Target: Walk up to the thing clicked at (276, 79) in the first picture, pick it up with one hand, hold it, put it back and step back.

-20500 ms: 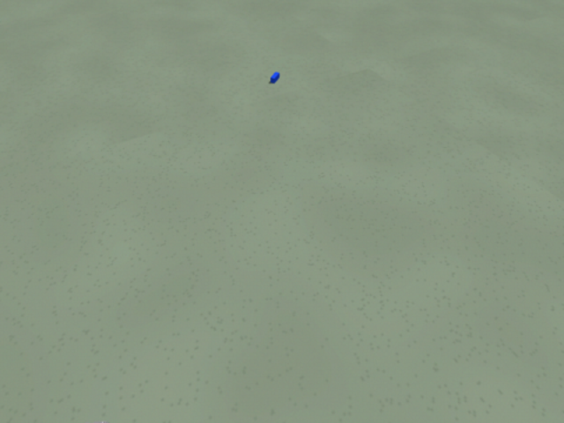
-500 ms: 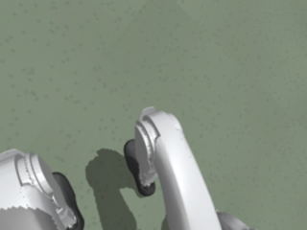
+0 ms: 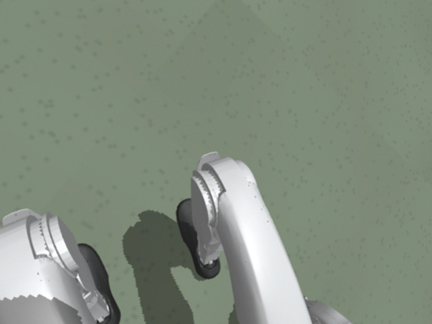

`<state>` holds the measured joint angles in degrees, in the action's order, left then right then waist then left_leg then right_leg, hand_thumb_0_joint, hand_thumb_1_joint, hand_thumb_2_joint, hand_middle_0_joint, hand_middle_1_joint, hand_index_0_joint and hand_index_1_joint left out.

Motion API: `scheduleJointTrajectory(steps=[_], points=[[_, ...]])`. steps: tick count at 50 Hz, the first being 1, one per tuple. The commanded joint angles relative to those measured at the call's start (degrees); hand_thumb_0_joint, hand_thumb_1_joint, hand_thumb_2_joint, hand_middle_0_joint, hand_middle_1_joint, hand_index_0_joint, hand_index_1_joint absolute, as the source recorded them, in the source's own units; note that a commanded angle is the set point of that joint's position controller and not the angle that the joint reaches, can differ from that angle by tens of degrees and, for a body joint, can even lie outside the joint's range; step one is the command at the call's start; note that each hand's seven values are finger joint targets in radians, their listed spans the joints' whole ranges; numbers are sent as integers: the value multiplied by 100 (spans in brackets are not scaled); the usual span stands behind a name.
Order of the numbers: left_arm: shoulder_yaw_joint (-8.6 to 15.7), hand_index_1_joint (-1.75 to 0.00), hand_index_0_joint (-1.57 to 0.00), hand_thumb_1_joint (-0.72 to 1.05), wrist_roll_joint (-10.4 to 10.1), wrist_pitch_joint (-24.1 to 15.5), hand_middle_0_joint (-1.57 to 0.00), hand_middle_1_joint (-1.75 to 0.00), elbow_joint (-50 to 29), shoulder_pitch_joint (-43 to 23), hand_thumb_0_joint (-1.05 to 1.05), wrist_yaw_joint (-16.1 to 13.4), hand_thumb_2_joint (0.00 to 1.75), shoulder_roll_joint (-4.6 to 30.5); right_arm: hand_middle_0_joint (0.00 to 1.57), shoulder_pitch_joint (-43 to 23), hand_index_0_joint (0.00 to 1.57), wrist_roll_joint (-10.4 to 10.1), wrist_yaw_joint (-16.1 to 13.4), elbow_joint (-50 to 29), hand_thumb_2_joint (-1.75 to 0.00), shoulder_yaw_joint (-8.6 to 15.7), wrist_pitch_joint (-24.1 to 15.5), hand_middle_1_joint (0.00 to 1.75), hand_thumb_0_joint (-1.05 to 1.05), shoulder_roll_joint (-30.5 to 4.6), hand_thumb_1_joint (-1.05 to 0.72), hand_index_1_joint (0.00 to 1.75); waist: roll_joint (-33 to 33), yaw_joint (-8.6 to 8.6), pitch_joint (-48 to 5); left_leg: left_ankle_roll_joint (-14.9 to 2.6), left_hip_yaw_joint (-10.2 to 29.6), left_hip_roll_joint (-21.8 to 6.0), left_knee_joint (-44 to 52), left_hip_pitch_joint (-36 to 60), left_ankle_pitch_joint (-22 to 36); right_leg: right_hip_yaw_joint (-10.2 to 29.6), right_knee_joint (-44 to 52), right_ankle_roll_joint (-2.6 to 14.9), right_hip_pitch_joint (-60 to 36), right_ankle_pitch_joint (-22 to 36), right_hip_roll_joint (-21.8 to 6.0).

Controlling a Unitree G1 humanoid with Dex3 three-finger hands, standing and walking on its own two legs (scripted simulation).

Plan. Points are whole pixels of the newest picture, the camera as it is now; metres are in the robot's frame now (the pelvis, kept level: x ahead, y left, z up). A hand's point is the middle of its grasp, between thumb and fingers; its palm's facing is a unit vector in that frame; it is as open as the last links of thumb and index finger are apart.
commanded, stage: approach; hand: left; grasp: from above
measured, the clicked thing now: out of the picture +0.49 +0.29 -0.32
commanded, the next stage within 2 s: rest palm in 0.86 s
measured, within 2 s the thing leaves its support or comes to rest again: neither
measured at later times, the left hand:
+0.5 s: hand out of the picture +0.51 +0.24 -0.20, palm faces +0.08 -0.50 -0.86, open 12.9 cm
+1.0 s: hand out of the picture +0.48 +0.29 -0.20, palm faces +0.03 -0.47 -0.88, open 12.5 cm
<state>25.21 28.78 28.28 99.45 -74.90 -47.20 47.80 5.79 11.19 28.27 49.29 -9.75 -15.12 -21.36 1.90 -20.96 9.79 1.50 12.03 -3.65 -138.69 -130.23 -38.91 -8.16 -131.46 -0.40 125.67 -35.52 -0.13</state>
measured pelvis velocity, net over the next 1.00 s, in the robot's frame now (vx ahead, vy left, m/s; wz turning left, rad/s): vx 0.00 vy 0.00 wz -0.02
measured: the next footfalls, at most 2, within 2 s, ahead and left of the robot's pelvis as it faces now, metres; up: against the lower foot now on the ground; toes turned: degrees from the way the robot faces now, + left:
none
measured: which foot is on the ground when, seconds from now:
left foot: down 0.00-1.00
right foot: down 0.00-1.00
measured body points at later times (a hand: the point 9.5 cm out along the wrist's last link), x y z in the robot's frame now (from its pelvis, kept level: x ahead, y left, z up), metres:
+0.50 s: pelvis +0.00 +0.00 -0.01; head +0.30 +0.04 +0.32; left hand +0.51 +0.26 -0.15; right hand -0.03 -0.28 -0.08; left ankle +0.08 +0.14 -0.30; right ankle +0.12 -0.11 -0.30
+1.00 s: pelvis +0.00 +0.00 -0.01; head +0.29 +0.07 +0.33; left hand +0.48 +0.31 -0.15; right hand -0.01 -0.26 -0.08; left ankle +0.08 +0.14 -0.30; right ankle +0.12 -0.11 -0.30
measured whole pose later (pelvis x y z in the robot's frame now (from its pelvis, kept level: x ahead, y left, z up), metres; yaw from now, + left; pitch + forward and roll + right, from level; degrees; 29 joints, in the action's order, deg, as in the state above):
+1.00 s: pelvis +0.00 +0.00 -0.01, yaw -1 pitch +28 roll -11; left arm 19.9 25.4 30.2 101.5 -81.2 -48.3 51.6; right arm 3.8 10.8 28.9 46.9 -14.4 -14.3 -22.6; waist 3.8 -23.7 12.5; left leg 1.8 13.8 -2.8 -140.6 -131.2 -38.9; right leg -9.5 -132.3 -0.6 125.6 -35.5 -0.2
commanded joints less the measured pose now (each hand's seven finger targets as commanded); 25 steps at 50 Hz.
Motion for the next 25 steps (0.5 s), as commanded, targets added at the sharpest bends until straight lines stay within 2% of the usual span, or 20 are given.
scheduleJointTrajectory(steps=[1,2,3,4,5,7,8,10,11,14,15,17,20,22,23,25], points=[[-236,-68,-35,-19,21,-3,-39,-65,-639,-1793,0,-291,74,965,20,1368,20,67,53,258,-89,369,-11,30,0,-1727,-89,30,-2026,-420,-3941,-207,-468,87,1311,2600,706,-477,1326,-63,-2206,1163,184],[-207,-68,-35,-20,38,-2,-38,-65,-553,-1851,0,-329,76,998,20,1436,20,74,47,295,-89,343,-23,30,0,-1752,-89,30,-2003,-435,-4014,-183,-465,62,1327,2638,737,-459,1373,-65,-2278,1217,228],[-313,-69,-35,-19,-61,3,-39,-65,-598,-1896,0,-336,75,872,20,1282,20,123,48,254,-89,329,-33,30,0,-1746,-90,30,-1949,-542,-3858,-209,-482,111,1255,2577,703,-492,1332,-95,-2282,1177,174],[-311,-69,-34,-21,-58,-25,-37,-66,-525,-2023,0,-364,76,836,20,1403,20,132,35,305,-89,332,-29,30,0,-1763,-89,30,-1936,-574,-3931,-210,-512,110,1252,2534,714,-441,1404,-89,-2352,1172,225],[-351,-69,-35,-19,-162,-19,-38,-66,-509,-2107,0,-377,75,809,20,1262,20,147,21,302,-89,315,-38,30,0,-1803,-90,30,-1895,-655,-3870,-201,-460,124,1254,2627,616,-532,1337,-102,-2260,1077,174],[-335,-70,-34,-21,-132,-41,-37,-66,-420,-2326,0,-475,76,909,20,1394,20,121,11,399,-89,300,-33,30,0,-1896,-90,30,-2119,-755,-3887,-201,-350,106,1277,2841,493,-547,1330,-63,-2028,996,170],[-401,-70,-34,-22,-206,-42,-37,-66,-381,-2372,0,-474,76,787,20,1370,20,165,5,314,-89,266,-32,30,0,-1914,-90,30,-2145,-838,-3857,-193,-329,128,1224,2947,537,-555,1267,-62,-2043,1024,144],[-390,-72,-33,-25,-138,-76,-37,-67,-276,-2554,0,-570,78,893,20,1390,20,139,-12,372,-90,236,-15,30,0,-1961,-90,30,-2256,-858,-3858,-187,-282,108,1238,2942,524,-564,1260,-44,-1940,1046,148],[-429,-73,-32,-26,-214,-71,-36,-69,-220,-2532,0,-573,78,842,20,1260,20,203,-6,321,-90,184,-17,30,0,-1990,-90,30,-2233,-925,-3734,-183,-304,135,1196,2934,585,-597,1216,-63,-2027,1105,133],[-408,-76,-30,-29,-238,-61,-34,-72,-49,-2495,0,-695,81,1001,20,1285,20,222,-3,231,-90,94,15,30,0,-2053,-90,30,-2152,-963,-3721,-229,-371,166,1064,2810,733,-593,1206,-116,-2252,1265,151],[-421,-76,-29,-30,-363,-41,-33,-72,-92,-2479,0,-712,81,1023,20,1061,20,271,1,139,-90,59,8,30,0,-2085,-90,30,-2106,-994,-3580,-246,-395,196,975,2810,808,-644,1134,-157,-2359,1373,95],[-404,-79,-27,-33,-311,-4,-31,-75,-36,-2459,0,-774,84,1246,20,1138,20,286,26,115,-90,-31,70,30,0,-2116,-91,30,-2069,-992,-3628,-288,-459,202,901,2587,865,-605,1188,-198,-2554,1504,144],[-297,-82,-25,-34,-540,62,-28,-79,-147,-2460,0,-789,84,1474,20,773,20,333,51,-88,-90,-129,105,30,0,-2220,-91,30,-1997,-978,-3588,-299,-493,229,822,2619,938,-697,1068,-272,-2785,1599,101],[-301,-84,-23,-35,-394,103,-26,-81,-214,-2471,0,-797,84,1688,20,839,20,297,65,-120,-90,-165,162,30,0,-2221,-90,30,-2069,-962,-3641,-337,-483,223,822,2545,848,-674,1128,-269,-2829,1577,130],[-333,-84,-23,-35,-414,139,-25,-82,-270,-2330,0,-799,85,1629,20,831,20,282,87,-202,-90,-158,189,30,0,-2214,-91,30,-2149,-933,-3565,-346,-452,228,809,2548,862,-684,1072,-259,-2811,1583,119],[-297,-86,-21,-38,-370,186,-24,-83,-378,-2260,0,-800,87,1766,20,833,20,243,110,-316,-90,-170,233,30,0,-2236,-90,30,-2233,-895,-3664,-335,-376,198,863,2642,865,-705,1060,-236,-2812,1593,144]])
